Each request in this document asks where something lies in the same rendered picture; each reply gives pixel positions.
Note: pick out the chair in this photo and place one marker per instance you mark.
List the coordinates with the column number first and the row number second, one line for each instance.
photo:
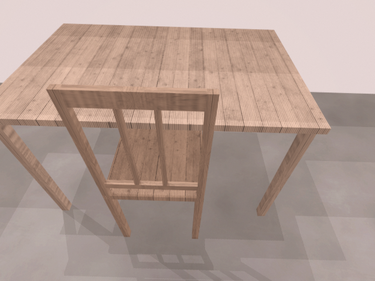
column 149, row 164

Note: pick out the table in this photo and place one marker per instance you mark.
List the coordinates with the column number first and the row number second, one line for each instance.
column 260, row 89

